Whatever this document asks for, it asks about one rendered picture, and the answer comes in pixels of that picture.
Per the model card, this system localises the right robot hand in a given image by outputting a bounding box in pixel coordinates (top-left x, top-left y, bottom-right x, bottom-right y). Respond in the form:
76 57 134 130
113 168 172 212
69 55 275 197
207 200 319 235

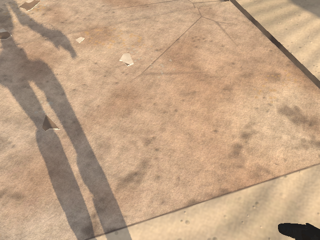
278 223 320 240

